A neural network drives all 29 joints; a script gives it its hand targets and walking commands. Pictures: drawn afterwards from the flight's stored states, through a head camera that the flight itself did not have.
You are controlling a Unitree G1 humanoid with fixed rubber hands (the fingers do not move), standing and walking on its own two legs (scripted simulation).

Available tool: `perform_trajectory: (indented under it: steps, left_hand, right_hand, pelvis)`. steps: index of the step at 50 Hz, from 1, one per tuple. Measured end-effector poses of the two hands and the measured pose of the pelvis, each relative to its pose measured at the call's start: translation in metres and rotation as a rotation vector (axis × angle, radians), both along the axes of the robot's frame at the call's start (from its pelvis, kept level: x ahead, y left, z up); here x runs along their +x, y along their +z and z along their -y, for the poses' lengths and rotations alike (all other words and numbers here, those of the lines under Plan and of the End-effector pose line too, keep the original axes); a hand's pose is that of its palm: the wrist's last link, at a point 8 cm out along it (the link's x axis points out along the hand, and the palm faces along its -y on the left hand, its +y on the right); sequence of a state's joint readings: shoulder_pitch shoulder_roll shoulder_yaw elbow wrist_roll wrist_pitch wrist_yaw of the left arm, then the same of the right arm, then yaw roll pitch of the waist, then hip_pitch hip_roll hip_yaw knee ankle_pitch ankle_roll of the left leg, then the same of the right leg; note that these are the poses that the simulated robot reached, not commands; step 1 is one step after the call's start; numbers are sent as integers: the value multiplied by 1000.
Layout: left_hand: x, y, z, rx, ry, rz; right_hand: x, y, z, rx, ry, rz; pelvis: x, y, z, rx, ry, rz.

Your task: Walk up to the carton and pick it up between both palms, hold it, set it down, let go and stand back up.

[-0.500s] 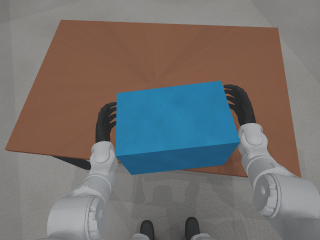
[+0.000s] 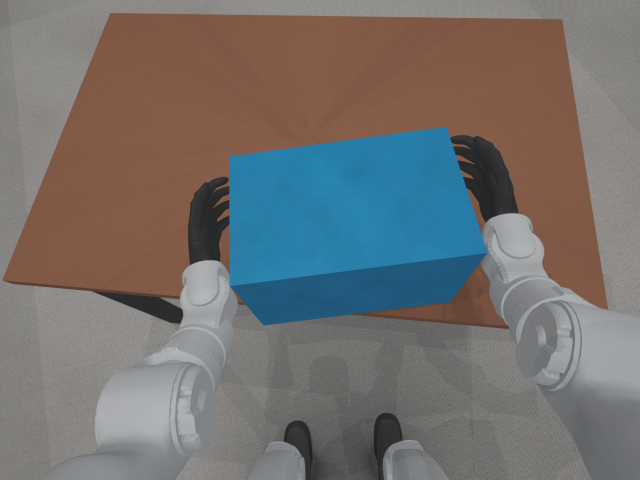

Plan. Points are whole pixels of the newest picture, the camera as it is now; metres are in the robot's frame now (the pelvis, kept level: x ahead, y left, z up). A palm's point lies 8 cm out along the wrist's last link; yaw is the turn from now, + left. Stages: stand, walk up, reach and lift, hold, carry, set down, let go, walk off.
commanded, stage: set down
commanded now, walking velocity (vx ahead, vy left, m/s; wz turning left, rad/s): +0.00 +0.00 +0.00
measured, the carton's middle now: (347, 234) +0.43 -0.01 -0.07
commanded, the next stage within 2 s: none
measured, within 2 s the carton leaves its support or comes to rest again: neither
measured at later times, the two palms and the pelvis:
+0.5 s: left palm (207, 246) +0.40 +0.17 -0.04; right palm (494, 201) +0.44 -0.19 -0.02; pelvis +0.00 +0.00 +0.00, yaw +0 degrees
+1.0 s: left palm (209, 246) +0.41 +0.17 -0.05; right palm (493, 203) +0.44 -0.19 -0.03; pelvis +0.00 +0.00 +0.00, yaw -1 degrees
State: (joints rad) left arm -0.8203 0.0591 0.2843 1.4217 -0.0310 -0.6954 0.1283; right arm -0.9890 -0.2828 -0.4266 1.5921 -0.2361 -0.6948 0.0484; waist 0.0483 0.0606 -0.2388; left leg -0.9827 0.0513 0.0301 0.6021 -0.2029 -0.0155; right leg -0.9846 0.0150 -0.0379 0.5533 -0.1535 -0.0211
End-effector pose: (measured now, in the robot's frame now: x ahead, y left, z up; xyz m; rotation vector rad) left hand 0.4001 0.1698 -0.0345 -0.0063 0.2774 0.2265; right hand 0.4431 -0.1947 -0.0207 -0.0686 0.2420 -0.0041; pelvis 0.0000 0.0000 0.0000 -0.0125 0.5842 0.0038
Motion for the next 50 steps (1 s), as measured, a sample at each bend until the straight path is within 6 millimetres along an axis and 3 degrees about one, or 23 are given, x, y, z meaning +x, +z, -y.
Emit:
perform_trajectory:
  steps: [50]
  left_hand:
    - [6, -11, -2, 3, -5, 29]
  right_hand:
    - [0, -4, 0, 22, -14, 27]
  pelvis:
    - [3, -4, -4, 7, -16, -9]
